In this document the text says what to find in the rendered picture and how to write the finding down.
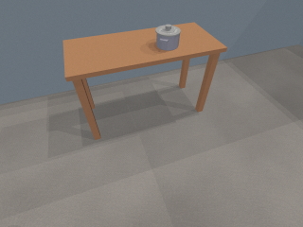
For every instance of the knob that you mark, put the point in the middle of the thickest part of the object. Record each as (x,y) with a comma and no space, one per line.
(168,26)

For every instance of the lid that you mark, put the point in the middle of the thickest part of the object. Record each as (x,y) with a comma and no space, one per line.
(162,31)

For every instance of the pot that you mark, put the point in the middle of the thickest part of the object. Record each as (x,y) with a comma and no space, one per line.
(167,43)

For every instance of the table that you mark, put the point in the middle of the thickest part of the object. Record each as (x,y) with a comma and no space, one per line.
(105,54)

